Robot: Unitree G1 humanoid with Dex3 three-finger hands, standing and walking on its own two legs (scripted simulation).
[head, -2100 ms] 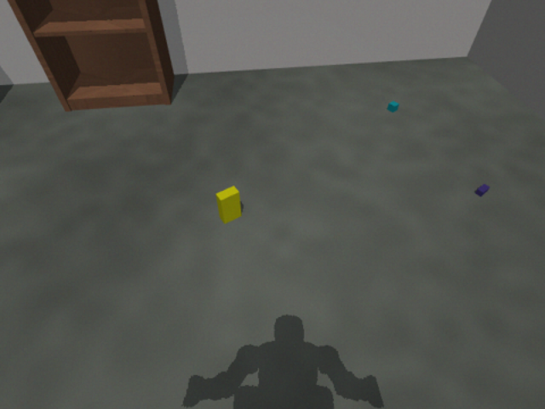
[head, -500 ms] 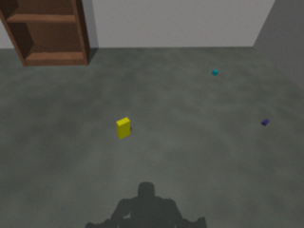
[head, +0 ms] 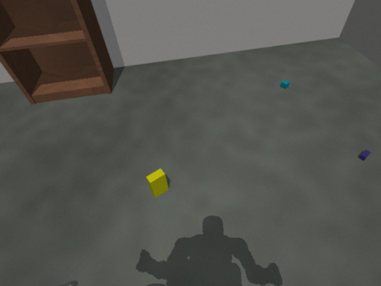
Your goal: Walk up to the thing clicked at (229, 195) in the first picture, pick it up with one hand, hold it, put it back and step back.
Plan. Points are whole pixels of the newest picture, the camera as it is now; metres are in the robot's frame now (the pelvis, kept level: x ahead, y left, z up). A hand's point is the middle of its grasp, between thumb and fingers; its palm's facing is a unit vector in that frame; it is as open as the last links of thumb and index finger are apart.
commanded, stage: walk up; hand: left
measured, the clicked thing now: (157, 183) +0.77 +0.25 -0.69
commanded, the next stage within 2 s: none
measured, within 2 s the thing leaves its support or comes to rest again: neither
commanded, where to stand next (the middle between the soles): +0.42 +0.02 m, yaw +2 degrees
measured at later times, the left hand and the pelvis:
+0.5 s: hand (86, 255) +0.24 +0.29 -0.15, palm faces -0.05 -0.95 -0.32, open 7.4 cm; pelvis +0.18 +0.02 +0.00, yaw +1 degrees
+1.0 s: hand (108, 210) +0.35 +0.26 -0.13, palm faces +0.01 -0.90 -0.43, open 7.4 cm; pelvis +0.32 -0.02 +0.00, yaw +2 degrees
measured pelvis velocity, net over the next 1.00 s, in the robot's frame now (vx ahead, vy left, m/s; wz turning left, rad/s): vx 0.32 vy -0.02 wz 0.04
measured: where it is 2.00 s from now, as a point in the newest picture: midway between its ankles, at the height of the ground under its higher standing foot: (204, 260)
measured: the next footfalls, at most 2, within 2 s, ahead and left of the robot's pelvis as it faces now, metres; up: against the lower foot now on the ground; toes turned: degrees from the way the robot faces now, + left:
left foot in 0.22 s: +0.24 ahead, +0.15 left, +0.00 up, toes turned +6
right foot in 0.66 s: +0.38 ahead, -0.14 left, +0.00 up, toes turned +1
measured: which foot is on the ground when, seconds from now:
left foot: up 0.00-0.20, down 0.22-0.68, up 0.70-1.00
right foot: down 0.00-0.26, up 0.28-0.64, down 0.66-1.00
